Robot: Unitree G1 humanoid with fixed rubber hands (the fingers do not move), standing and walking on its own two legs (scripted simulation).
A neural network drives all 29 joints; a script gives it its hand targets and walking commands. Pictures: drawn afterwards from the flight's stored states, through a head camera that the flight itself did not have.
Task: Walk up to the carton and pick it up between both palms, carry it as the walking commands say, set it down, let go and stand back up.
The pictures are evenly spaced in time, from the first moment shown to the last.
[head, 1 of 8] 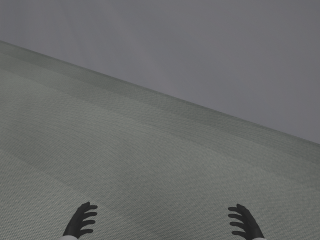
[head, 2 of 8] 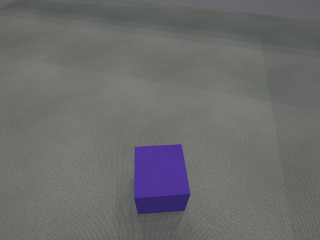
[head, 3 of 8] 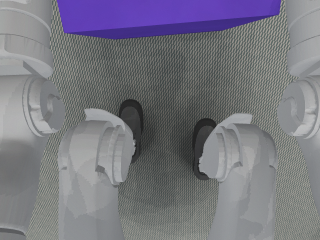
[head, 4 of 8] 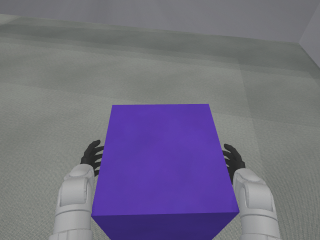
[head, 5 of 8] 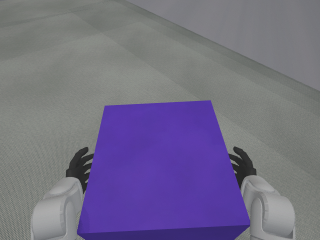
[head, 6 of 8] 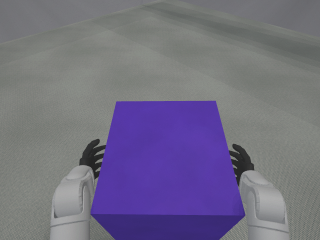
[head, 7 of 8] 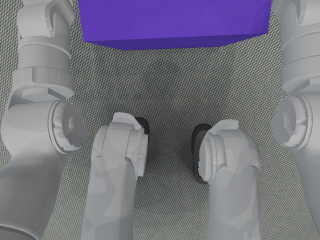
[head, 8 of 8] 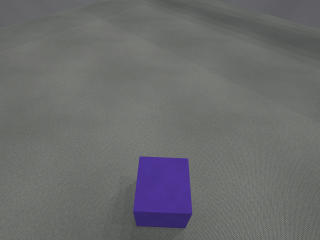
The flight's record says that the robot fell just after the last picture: no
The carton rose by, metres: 0.67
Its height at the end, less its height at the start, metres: +0.00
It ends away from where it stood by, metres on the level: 1.14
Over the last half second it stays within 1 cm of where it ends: yes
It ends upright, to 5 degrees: yes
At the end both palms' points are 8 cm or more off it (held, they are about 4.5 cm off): yes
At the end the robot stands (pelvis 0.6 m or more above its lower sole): yes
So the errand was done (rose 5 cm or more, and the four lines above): yes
